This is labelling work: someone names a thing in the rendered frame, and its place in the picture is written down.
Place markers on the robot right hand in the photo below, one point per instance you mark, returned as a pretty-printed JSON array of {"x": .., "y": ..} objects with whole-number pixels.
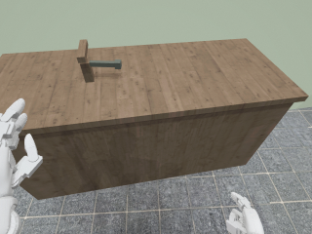
[{"x": 248, "y": 221}]

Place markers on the counter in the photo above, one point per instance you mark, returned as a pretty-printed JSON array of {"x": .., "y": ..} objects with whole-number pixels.
[{"x": 173, "y": 109}]

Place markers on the robot left hand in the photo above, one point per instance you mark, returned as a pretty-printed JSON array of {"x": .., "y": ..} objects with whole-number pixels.
[{"x": 11, "y": 124}]

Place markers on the tap lever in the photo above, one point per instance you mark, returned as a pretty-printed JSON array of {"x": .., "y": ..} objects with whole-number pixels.
[{"x": 117, "y": 64}]

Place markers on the left robot forearm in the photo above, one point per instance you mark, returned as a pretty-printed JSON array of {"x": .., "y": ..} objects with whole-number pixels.
[{"x": 10, "y": 222}]

